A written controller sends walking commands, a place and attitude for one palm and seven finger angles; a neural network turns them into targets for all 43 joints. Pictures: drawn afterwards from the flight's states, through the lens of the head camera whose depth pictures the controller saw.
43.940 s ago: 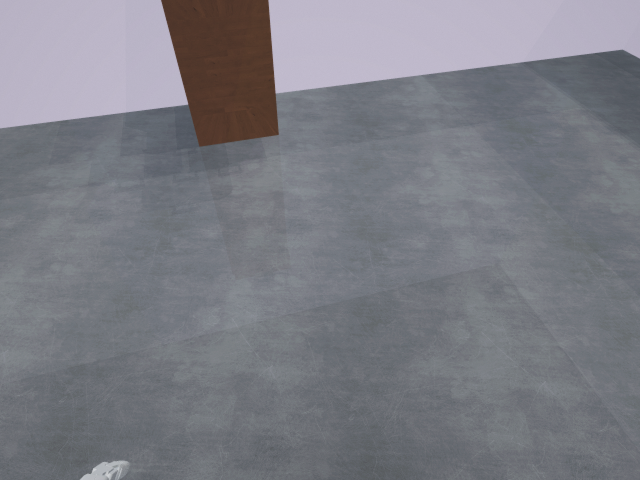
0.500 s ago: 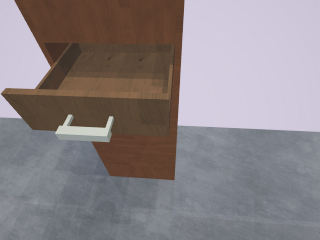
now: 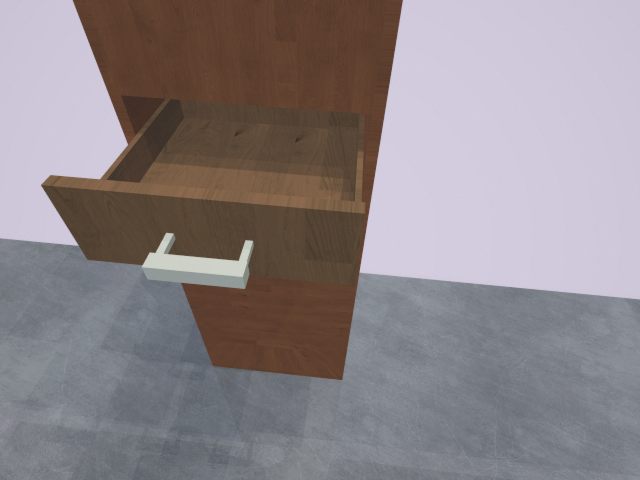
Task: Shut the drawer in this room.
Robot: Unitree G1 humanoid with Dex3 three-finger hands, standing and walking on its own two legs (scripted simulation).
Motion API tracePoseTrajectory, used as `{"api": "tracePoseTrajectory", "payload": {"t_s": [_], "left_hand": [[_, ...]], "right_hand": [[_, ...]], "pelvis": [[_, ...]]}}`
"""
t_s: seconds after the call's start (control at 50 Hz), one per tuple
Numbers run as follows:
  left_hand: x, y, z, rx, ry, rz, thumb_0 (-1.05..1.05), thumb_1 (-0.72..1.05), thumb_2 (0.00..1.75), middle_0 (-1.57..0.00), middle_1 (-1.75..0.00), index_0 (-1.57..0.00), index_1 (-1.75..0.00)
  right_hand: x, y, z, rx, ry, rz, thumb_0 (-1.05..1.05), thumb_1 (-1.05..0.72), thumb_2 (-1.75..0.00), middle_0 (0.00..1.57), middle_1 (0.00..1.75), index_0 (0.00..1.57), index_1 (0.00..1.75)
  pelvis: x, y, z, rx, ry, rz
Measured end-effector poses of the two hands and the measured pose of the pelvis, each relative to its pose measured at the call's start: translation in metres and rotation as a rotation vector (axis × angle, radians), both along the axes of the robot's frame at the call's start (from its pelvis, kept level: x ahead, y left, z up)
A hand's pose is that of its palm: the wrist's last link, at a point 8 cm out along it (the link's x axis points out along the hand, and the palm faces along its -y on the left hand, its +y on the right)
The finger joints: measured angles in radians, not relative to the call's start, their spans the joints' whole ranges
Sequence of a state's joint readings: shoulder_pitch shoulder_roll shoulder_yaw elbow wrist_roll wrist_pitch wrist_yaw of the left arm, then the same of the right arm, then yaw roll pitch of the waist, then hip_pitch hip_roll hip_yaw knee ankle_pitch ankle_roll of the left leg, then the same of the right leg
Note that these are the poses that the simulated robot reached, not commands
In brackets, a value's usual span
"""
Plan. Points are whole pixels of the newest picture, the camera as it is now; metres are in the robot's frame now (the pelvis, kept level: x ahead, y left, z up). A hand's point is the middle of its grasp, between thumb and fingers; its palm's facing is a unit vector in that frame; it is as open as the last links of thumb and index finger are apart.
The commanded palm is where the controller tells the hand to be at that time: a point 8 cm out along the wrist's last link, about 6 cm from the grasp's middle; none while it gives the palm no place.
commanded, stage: come to a stop and stand still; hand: left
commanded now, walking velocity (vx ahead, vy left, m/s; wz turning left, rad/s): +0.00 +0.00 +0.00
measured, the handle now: (202, 257) +0.34 +0.18 +0.11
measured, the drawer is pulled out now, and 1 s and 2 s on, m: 0.22 0.22 0.22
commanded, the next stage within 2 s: look again from close up in 0.86 s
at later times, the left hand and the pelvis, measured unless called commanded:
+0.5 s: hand out of the picture -0.05 +0.20 -0.18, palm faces +0.02 -0.98 -0.17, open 7.4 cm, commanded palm none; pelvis -0.03 +0.04 +0.00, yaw +0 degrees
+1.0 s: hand out of the picture -0.07 +0.18 -0.18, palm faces +0.03 -0.99 -0.17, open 7.4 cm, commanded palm none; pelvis -0.04 +0.03 +0.00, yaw +0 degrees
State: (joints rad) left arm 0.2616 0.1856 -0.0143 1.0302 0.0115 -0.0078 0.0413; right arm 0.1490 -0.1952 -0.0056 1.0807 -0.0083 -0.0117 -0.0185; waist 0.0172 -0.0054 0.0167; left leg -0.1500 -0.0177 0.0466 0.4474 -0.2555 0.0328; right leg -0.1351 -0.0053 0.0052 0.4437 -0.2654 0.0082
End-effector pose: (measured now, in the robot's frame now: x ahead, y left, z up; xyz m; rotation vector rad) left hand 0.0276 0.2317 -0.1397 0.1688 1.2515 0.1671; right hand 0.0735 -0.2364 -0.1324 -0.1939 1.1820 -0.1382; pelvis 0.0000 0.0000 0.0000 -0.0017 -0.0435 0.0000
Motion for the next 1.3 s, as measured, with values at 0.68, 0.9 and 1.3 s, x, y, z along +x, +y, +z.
{"api": "tracePoseTrajectory", "payload": {"t_s": [0.68, 0.9, 1.3], "left_hand": [[-0.102, 0.014, -0.009, -0.061, 0.204, 0.036, 0.00, 0.91, 0.90, -0.20, -0.30, -0.20, -0.29], [-0.107, 0.005, -0.007, -0.062, 0.210, 0.044, 0.00, 0.91, 0.90, -0.20, -0.30, -0.20, -0.29], [-0.068, -0.008, -0.005, -0.051, 0.140, 0.010, 0.00, 0.91, 0.90, -0.20, -0.30, -0.20, -0.29]], "right_hand": [[-0.123, 0.059, -0.012, 0.055, 0.227, -0.095, 0.00, -0.90, -0.89, 0.20, 0.30, 0.20, 0.30], [-0.112, 0.050, -0.013, 0.053, 0.199, -0.087, 0.00, -0.91, -0.89, 0.20, 0.30, 0.20, 0.30], [-0.109, 0.029, -0.012, 0.051, 0.210, -0.088, 0.00, -0.90, -0.89, 0.20, 0.30, 0.20, 0.30]], "pelvis": [[-0.036, 0.039, 0.001, 0.005, 0.001, -0.001], [-0.037, 0.033, 0.001, 0.005, 0.010, -0.002], [-0.031, 0.013, 0.003, 0.005, 0.014, -0.006]]}}
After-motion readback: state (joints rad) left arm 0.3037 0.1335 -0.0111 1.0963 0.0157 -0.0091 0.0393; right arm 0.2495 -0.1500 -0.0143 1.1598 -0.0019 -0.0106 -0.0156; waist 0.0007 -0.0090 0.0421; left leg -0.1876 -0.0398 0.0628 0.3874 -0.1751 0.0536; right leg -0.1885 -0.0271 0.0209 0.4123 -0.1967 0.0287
